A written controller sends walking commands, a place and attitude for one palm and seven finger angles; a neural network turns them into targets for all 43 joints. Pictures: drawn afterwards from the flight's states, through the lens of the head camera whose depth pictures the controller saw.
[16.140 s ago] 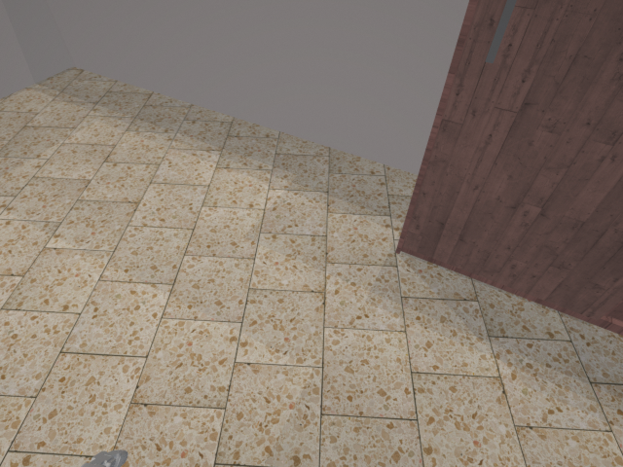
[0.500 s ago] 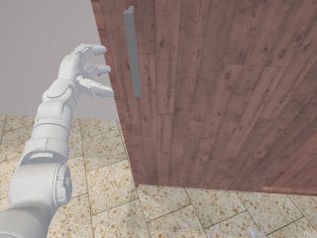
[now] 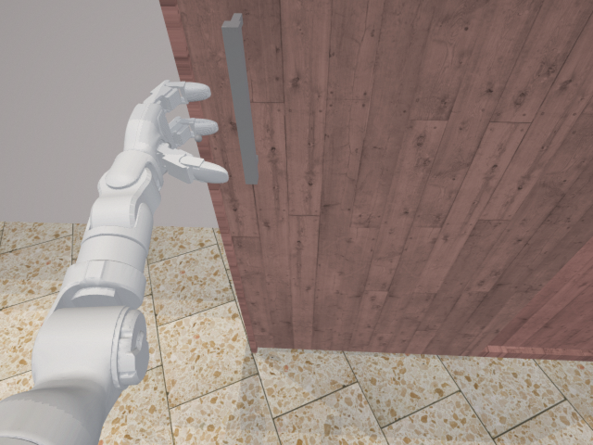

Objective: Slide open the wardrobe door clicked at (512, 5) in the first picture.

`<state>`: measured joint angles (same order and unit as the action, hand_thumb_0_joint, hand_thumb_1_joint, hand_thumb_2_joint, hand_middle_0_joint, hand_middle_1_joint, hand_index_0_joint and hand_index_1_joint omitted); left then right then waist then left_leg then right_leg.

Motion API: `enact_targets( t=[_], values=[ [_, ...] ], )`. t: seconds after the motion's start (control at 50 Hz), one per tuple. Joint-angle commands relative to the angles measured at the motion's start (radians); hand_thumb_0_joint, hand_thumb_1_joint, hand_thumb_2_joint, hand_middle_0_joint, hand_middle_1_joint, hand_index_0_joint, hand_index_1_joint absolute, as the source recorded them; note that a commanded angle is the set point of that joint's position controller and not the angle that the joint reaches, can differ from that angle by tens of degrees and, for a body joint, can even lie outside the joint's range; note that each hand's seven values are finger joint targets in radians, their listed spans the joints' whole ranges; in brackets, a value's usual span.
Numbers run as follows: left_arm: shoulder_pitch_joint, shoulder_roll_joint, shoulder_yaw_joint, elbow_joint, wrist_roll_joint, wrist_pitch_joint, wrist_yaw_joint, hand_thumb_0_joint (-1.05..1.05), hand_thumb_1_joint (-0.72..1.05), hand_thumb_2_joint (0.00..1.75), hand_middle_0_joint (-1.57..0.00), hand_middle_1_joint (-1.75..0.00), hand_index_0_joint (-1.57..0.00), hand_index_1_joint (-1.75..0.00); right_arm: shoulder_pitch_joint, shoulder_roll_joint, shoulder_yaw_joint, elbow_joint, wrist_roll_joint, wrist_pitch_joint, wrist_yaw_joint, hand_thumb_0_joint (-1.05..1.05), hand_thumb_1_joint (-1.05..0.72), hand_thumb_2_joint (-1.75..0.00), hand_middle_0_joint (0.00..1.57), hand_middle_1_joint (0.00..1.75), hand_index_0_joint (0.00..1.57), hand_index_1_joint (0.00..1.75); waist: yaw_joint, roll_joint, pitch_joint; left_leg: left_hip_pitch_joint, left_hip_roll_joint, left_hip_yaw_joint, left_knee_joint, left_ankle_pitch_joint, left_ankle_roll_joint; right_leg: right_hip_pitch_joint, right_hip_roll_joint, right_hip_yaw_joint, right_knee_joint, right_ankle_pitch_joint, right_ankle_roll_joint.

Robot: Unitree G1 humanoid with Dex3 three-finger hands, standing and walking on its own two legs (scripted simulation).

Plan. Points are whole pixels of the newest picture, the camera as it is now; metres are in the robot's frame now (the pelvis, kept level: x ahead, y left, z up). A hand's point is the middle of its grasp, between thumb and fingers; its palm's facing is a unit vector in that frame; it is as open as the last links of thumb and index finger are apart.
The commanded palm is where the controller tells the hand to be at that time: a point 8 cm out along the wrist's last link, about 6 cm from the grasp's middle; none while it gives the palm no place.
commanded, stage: move the hooked fingers beside the handle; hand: left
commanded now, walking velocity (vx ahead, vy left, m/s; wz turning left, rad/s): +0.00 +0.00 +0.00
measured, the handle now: (245, 108) +0.52 +0.07 +0.20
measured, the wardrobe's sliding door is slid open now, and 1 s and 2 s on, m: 0.00 0.00 0.00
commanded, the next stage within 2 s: feel for the door with the fingertips in 0.42 s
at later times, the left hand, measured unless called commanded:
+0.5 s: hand (208, 129) +0.47 +0.12 +0.20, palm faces -0.06 -1.00 -0.01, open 14.0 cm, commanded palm +0.45 +0.18 +0.20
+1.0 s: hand (240, 132) +0.47 +0.08 +0.20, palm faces -0.08 -1.00 +0.01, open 13.8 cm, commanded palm +0.45 +0.15 +0.20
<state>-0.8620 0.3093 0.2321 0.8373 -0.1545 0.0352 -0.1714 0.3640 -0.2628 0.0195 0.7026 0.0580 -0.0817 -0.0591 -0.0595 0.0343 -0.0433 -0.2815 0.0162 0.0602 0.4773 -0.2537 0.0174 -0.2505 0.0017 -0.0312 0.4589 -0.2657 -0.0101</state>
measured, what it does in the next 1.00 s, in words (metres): stands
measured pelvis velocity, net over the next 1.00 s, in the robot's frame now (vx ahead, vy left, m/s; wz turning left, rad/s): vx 0.00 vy -0.01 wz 0.00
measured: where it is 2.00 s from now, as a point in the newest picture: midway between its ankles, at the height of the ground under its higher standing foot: outside the picture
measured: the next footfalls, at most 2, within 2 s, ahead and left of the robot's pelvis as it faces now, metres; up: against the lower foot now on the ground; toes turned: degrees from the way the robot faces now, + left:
none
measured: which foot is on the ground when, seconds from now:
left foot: down 0.00-1.00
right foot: down 0.00-1.00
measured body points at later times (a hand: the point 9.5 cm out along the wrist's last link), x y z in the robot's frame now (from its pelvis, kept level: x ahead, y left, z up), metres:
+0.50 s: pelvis -0.01 -0.01 +0.00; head +0.02 -0.02 +0.45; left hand +0.47 +0.17 +0.20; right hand +0.06 -0.27 -0.12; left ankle -0.01 +0.11 -0.74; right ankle -0.02 -0.11 -0.74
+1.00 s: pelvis +0.00 -0.01 +0.00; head +0.02 -0.02 +0.45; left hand +0.47 +0.13 +0.20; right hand +0.09 -0.26 -0.12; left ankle -0.01 +0.11 -0.74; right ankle -0.02 -0.11 -0.74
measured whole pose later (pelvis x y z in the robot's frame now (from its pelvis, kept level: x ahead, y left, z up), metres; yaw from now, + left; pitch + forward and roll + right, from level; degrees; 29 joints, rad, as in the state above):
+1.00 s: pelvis +0.00 -0.01 +0.00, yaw +0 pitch +5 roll +0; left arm -0.97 0.22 0.21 0.94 -0.11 0.01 -0.07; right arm 0.31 -0.25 0.03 0.69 0.04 -0.09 -0.04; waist -0.08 0.03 -0.05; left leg -0.32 0.02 0.05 0.50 -0.26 0.01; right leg -0.30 0.00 -0.04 0.50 -0.28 -0.02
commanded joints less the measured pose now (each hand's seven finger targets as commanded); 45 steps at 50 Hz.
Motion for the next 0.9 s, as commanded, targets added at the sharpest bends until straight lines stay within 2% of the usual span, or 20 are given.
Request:
enact_targets(
  t=[0.0, 0.02, 0.04, 0.08, 0.16, 0.22, 0.24, 0.34, 0.36, 0.42, 0.44, 0.5, 0.54, 0.56, 0.64, 0.72, 0.78, 0.84, 0.86, 0.88],
  values=[
    [-0.606, 0.222, 0.04, -0.224, -0.012, -0.055, 0.026, 0.0, -0.5, 0.3, -0.3, -1.2, -0.3, -1.2, -0.028, -0.138, -0.04, -0.108, 0.006, -0.046, -0.016, 0.0, -0.9, -0.9, 0.2, 0.3, 0.2, 0.3, -0.004, -0.038, -0.288, 0.19, -0.006, -0.058, -0.025, 0.261, 0.029, 0.013, 0.021, -0.003, -0.042, 0.308, -0.015],
    [-0.618, 0.192, 0.013, -0.196, -0.01, -0.048, 0.025, 0.0, -0.5, 0.3, -0.3, -1.2, -0.3, -1.2, -0.032, -0.136, -0.035, -0.108, 0.006, -0.047, -0.016, 0.0, -0.9, -0.9, 0.2, 0.3, 0.2, 0.3, -0.012, -0.019, -0.267, 0.178, -0.01, -0.057, -0.028, 0.237, 0.028, 0.0, 0.019, -0.002, -0.044, 0.291, -0.015],
    [-0.605, 0.243, 0.054, -0.164, -0.005, -0.051, 0.034, 0.0, -0.5, 0.3, -0.3, -1.2, -0.3, -1.2, -0.019, -0.142, -0.037, -0.102, 0.003, -0.043, -0.02, 0.0, -0.9, -0.9, 0.2, 0.3, 0.2, 0.3, -0.007, -0.054, -0.273, 0.166, -0.01, -0.059, -0.028, 0.231, 0.031, 0.02, 0.016, -0.004, -0.047, 0.283, -0.015],
    [-0.629, 0.195, 0.014, -0.159, 0.001, -0.051, 0.034, 0.0, -0.5, 0.3, -0.3, -1.2, -0.3, -1.2, -0.03, -0.136, -0.034, -0.109, 0.004, -0.045, -0.017, 0.0, -0.9, -0.9, 0.2, 0.3, 0.2, 0.3, -0.013, -0.034, -0.293, 0.176, -0.013, -0.058, -0.025, 0.238, 0.03, 0.011, 0.015, -0.001, -0.037, 0.299, -0.014],
    [-0.605, 0.232, 0.044, -0.067, -0.001, -0.067, 0.023, 0.0, -0.5, 0.3, -0.3, -1.2, -0.3, -1.2, -0.02, -0.143, -0.032, -0.108, 0.002, -0.04, -0.018, 0.0, -0.9, -0.9, 0.2, 0.3, 0.2, 0.3, -0.012, -0.086, -0.285, 0.135, -0.018, -0.053, -0.021, 0.214, 0.033, 0.029, 0.01, 0.005, -0.036, 0.305, -0.011],
    [-0.644, 0.215, 0.022, -0.051, -0.002, -0.087, 0.008, 0.0, -0.5, 0.3, -0.3, -1.2, -0.3, -1.2, -0.023, -0.141, -0.03, -0.113, 0.003, -0.041, -0.018, 0.0, -0.9, -0.9, 0.2, 0.3, 0.2, 0.3, -0.022, -0.066, -0.28, 0.126, -0.022, -0.045, -0.014, 0.203, 0.034, 0.02, 0.007, 0.012, -0.033, 0.313, -0.009],
    [-0.637, 0.24, 0.043, -0.031, -0.003, -0.098, 0.012, 0.0, -0.5, 0.3, -0.3, -1.2, -0.3, -1.2, -0.01, -0.143, -0.033, -0.11, 0.001, -0.039, -0.019, 0.0, -0.9, -0.9, 0.2, 0.3, 0.2, 0.3, -0.023, -0.092, -0.28, 0.119, -0.023, -0.046, -0.007, 0.204, 0.038, 0.028, 0.005, 0.012, -0.033, 0.314, -0.007],
    [-0.71, 0.257, 0.034, -0.074, -0.001, -0.144, 0.004, 0.0, -0.5, 0.3, -0.3, -1.2, -0.3, -1.2, -0.005, -0.145, -0.033, -0.109, 0.003, -0.047, -0.022, 0.0, -0.9, -0.9, 0.2, 0.3, 0.2, 0.3, -0.028, -0.035, -0.335, 0.142, -0.022, -0.05, 0.001, 0.207, 0.036, 0.031, 0.005, 0.018, -0.026, 0.309, -0.008],
    [-0.738, 0.238, 0.016, -0.1, -0.001, -0.149, 0.003, 0.0, -0.5, 0.3, -0.3, -1.2, -0.3, -1.2, -0.013, -0.141, -0.031, -0.109, 0.004, -0.051, -0.021, 0.0, -0.9, -0.9, 0.2, 0.3, 0.2, 0.3, -0.035, 0.004, -0.338, 0.164, -0.021, -0.054, 0.003, 0.216, 0.035, 0.009, 0.009, 0.019, -0.025, 0.314, -0.009],
    [-0.723, 0.204, 0.002, -0.085, -0.01, -0.147, 0.0, 0.0, -0.5, 0.3, -0.3, -1.2, -0.3, -1.2, 0.001, -0.143, -0.034, -0.098, 0.003, -0.059, -0.018, 0.0, -0.9, -0.9, 0.2, 0.3, 0.2, 0.3, -0.036, -0.015, -0.355, 0.188, -0.016, -0.062, 0.005, 0.247, 0.03, -0.002, 0.017, 0.009, -0.019, 0.329, -0.011],
    [-0.684, 0.231, 0.03, -0.04, -0.015, -0.139, 0.001, 0.0, -0.5, 0.3, -0.3, -1.2, -0.3, -1.2, 0.013, -0.147, -0.037, -0.092, 0.002, -0.056, -0.02, 0.0, -0.9, -0.9, 0.2, 0.3, 0.2, 0.3, -0.034, -0.062, -0.336, 0.161, -0.017, -0.057, 0.007, 0.24, 0.035, 0.012, 0.016, 0.006, -0.027, 0.327, -0.008],
    [-0.651, 0.306, 0.09, 0.026, -0.007, -0.11, 0.001, 0.0, -0.5, 0.3, -0.3, -1.2, -0.3, -1.2, 0.026, -0.159, -0.037, -0.085, 0.001, -0.048, -0.02, 0.0, -0.9, -0.9, 0.2, 0.3, 0.2, 0.3, -0.021, -0.1, -0.311, 0.093, -0.021, -0.05, -0.006, 0.205, 0.038, 0.036, 0.012, 0.015, -0.026, 0.332, -0.003],
    [-0.635, 0.266, 0.061, -0.002, 0.0, -0.111, 0.006, 0.0, -0.5, 0.3, -0.3, -1.2, -0.3, -1.2, 0.027, -0.153, -0.039, -0.099, -0.001, -0.045, -0.015, 0.0, -0.9, -0.9, 0.2, 0.3, 0.2, 0.3, -0.013, -0.057, -0.333, 0.103, -0.023, -0.043, -0.002, 0.231, 0.036, 0.045, 0.009, 0.008, -0.018, 0.343, -0.007],
    [-0.663, 0.21, 0.01, -0.039, 0.002, -0.115, 0.002, 0.0, -0.5, 0.3, -0.3, -1.2, -0.3, -1.2, 0.016, -0.147, -0.038, -0.102, 0.003, -0.049, -0.013, 0.0, -0.9, -0.9, 0.2, 0.3, 0.2, 0.3, -0.028, -0.028, -0.316, 0.122, -0.021, -0.041, 0.003, 0.241, 0.036, 0.016, 0.011, 0.01, -0.02, 0.351, -0.007],
    [-0.62, 0.172, 0.003, -0.057, -0.011, -0.108, 0.012, 0.0, -0.5, 0.3, -0.3, -1.2, -0.3, -1.2, 0.031, -0.148, -0.048, -0.1, -0.003, -0.048, -0.005, 0.0, -0.9, -0.9, 0.2, 0.3, 0.2, 0.3, -0.022, -0.071, -0.326, 0.137, -0.016, -0.05, 0.01, 0.27, 0.035, 0.014, 0.018, -0.002, -0.016, 0.352, -0.009],
    [-0.689, 0.075, -0.074, -0.142, -0.016, -0.097, 0.022, 0.0, -0.5, 0.3, -0.3, -1.2, -0.3, -1.2, 0.016, -0.139, -0.047, -0.095, -0.002, -0.057, 0.003, 0.0, -0.9, -0.9, 0.2, 0.3, 0.2, 0.3, -0.039, -0.012, -0.338, 0.2, -0.011, -0.062, 0.014, 0.283, 0.028, -0.04, 0.022, -0.005, -0.012, 0.337, -0.012],
    [-0.676, 0.102, -0.028, -0.196, -0.025, -0.098, 0.053, 0.0, -0.5, 0.3, -0.3, -1.2, -0.3, -1.2, 0.003, -0.137, -0.048, -0.095, -0.006, -0.061, 0.007, 0.0, -0.9, -0.9, 0.2, 0.3, 0.2, 0.3, -0.015, -0.017, -0.389, 0.228, -0.009, -0.071, 0.018, 0.319, 0.022, -0.017, 0.025, -0.007, -0.004, 0.35, -0.015],
    [-0.644, 0.163, 0.032, -0.149, -0.019, -0.092, 0.093, 0.0, -0.5, 0.3, -0.3, -1.2, -0.3, -1.2, 0.002, -0.136, -0.041, -0.087, -0.01, -0.05, 0.005, 0.0, -0.9, -0.9, 0.2, 0.3, 0.2, 0.3, -0.005, -0.099, -0.336, 0.15, -0.014, -0.06, 0.005, 0.281, 0.029, 0.029, 0.021, -0.006, -0.012, 0.346, -0.01],
    [-0.658, 0.157, 0.029, -0.164, -0.009, -0.093, 0.106, 0.0, -0.5, 0.3, -0.3, -1.2, -0.3, -1.2, -0.009, -0.131, -0.038, -0.094, -0.01, -0.05, 0.007, 0.0, -0.9, -0.9, 0.2, 0.3, 0.2, 0.3, -0.005, -0.091, -0.326, 0.14, -0.016, -0.056, 0.002, 0.284, 0.032, 0.029, 0.021, -0.003, -0.007, 0.364, -0.008],
    [-0.645, 0.197, 0.062, -0.141, 0.008, -0.091, 0.121, 0.0, -0.5, 0.3, -0.3, -1.2, -0.3, -1.2, -0.006, -0.131, -0.04, -0.092, -0.011, -0.046, 0.007, 0.0, -0.9, -0.9, 0.2, 0.3, 0.2, 0.3, 0.004, -0.101, -0.326, 0.124, -0.017, -0.053, 0.003, 0.281, 0.032, 0.039, 0.019, -0.001, -0.003, 0.367, -0.008]
  ],
)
